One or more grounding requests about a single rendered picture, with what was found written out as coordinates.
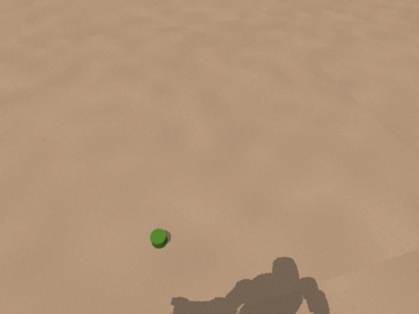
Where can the tin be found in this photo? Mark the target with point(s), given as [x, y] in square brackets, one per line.
[158, 238]

